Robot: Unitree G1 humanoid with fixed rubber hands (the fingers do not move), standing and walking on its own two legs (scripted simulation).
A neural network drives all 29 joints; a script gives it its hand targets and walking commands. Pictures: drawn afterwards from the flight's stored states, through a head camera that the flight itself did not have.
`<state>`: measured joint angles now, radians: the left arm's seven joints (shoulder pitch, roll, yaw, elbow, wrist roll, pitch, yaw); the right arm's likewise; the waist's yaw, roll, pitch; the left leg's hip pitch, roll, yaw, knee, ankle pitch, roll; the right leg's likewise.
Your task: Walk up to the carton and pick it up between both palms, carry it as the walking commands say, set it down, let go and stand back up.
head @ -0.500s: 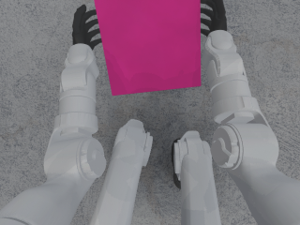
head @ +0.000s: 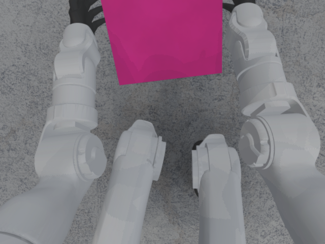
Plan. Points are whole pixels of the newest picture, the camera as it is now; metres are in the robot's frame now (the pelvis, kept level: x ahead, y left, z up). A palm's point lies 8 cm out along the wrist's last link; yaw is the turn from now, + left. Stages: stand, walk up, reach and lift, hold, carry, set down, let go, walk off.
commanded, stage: set down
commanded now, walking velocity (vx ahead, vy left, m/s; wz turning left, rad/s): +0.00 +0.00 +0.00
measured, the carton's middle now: (164, 25) +0.54 +0.09 -0.25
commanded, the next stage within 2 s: none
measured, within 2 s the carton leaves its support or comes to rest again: rests again in 1.78 s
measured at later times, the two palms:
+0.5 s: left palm (84, 22) +0.49 +0.23 -0.15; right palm (241, 3) +0.57 -0.05 -0.15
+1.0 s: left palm (84, 18) +0.50 +0.24 -0.16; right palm (240, 0) +0.58 -0.05 -0.16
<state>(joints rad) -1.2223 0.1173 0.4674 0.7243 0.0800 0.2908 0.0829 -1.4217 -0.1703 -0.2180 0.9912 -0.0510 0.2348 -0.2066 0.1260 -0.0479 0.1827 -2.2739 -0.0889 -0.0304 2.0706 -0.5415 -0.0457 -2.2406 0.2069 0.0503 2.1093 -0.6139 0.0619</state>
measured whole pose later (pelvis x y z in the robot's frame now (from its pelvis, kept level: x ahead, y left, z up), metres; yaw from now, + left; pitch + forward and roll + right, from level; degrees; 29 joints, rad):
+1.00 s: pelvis +0.01 -0.01 -0.01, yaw +1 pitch +42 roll +2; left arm -1.29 0.14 0.56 0.80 0.15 0.23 -0.03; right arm -1.47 -0.17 -0.30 1.03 -0.14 0.19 -0.12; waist 0.13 -0.06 0.22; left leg -2.28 -0.06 -0.01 2.12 -0.58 -0.04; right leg -2.25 0.18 0.03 2.17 -0.65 0.03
